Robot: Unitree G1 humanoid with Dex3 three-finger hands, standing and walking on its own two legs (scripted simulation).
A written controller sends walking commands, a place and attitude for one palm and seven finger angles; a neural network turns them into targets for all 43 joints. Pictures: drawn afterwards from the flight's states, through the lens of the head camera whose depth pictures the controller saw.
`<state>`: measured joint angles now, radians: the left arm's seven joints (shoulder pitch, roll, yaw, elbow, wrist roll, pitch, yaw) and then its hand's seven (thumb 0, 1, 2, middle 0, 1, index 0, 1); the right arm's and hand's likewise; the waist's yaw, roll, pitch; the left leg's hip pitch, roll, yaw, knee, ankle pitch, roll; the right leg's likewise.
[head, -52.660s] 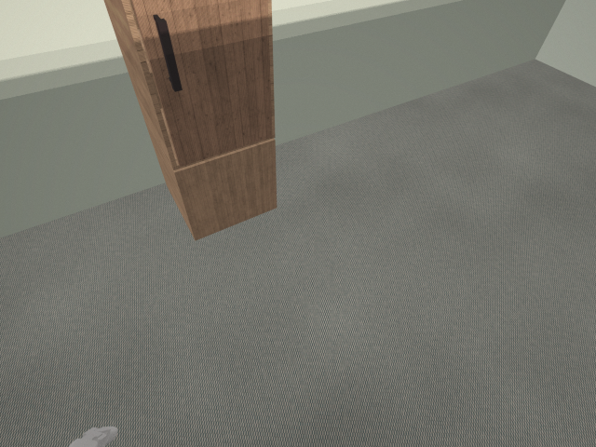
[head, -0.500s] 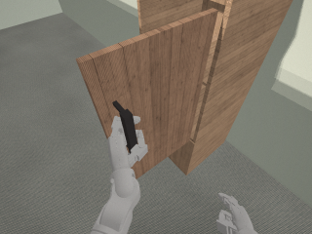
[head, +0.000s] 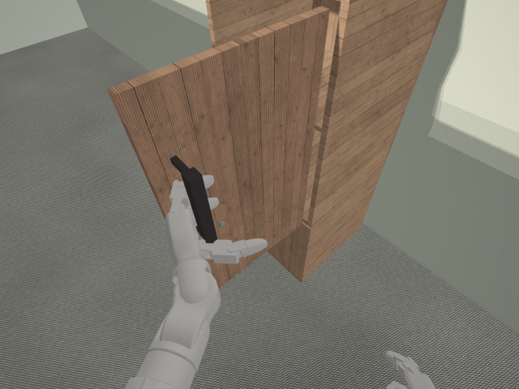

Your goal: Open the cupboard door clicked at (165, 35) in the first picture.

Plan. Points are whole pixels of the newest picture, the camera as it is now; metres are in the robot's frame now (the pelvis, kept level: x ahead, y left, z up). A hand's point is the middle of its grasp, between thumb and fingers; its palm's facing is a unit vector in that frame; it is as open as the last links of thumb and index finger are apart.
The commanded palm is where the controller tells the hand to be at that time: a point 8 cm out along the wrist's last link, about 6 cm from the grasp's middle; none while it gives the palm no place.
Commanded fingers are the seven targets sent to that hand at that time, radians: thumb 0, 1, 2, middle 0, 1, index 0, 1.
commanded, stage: open thumb and fingers to let go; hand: left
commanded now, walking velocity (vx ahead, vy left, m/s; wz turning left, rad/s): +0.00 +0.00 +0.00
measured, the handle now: (195, 205) +0.38 +0.12 +0.08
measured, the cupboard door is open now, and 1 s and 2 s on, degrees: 88 90 90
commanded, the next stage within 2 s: slide the hand sideways off the handle in 0.26 s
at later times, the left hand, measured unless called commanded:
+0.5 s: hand (213, 239) +0.32 +0.08 +0.07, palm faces -0.06 -0.99 -0.11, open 15.7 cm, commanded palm +0.31 +0.12 +0.07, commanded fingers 0.00 -0.50 0.30 -0.15 -0.30 -0.15 -0.30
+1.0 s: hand (193, 264) +0.28 +0.11 +0.07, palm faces -0.15 -0.99 -0.02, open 16.3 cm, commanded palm +0.26 +0.17 +0.07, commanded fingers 0.00 -0.50 0.30 -0.15 -0.30 -0.15 -0.30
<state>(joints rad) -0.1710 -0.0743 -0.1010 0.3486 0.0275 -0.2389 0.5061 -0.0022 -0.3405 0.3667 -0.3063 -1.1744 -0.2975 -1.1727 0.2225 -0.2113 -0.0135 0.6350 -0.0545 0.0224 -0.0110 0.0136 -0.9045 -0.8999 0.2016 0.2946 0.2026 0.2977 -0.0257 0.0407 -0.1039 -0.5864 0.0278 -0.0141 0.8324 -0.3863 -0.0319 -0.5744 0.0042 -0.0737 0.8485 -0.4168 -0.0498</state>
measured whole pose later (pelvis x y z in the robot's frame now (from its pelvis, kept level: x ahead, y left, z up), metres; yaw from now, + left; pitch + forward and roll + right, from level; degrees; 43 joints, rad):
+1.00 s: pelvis +0.01 +0.03 +0.00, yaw -1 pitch +7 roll -1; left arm 0.13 0.10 -0.13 0.04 -0.09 -0.24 -0.02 -0.02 -0.50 0.30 -0.16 -0.31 -0.15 -0.30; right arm 0.24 -0.21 0.03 0.51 0.01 -0.04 0.00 0.01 -0.90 -0.90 0.20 0.29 0.20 0.30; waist -0.01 0.04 -0.08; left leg -0.56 0.01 0.02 0.87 -0.43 0.01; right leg -0.55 -0.01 -0.04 0.85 -0.43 -0.01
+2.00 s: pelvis +0.01 +0.03 +0.00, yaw +0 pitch +5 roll -2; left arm 0.45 0.24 0.10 -0.27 -0.26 -0.17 -0.23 -0.02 -0.50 0.30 -0.15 -0.30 -0.15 -0.30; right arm 0.28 -0.23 0.05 0.49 0.05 -0.17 -0.06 0.02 -0.90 -0.90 0.20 0.30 0.20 0.30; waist 0.00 0.06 -0.10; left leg -0.54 0.02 -0.01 0.89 -0.44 0.01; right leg -0.50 0.00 -0.07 0.85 -0.44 -0.01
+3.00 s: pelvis +0.04 +0.03 +0.04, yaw -1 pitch -4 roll +0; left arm 0.45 0.33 0.34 -0.38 -0.06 -0.08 0.12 0.01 0.79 0.85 -0.21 -0.30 -0.21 -0.30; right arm 0.18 -0.23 0.02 0.65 0.00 -0.11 -0.07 0.01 -0.90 -0.90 0.20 0.30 0.21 0.30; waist 0.07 0.07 0.02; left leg -0.09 0.01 0.02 0.41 -0.26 0.01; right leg -0.06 0.00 -0.04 0.38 -0.25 0.00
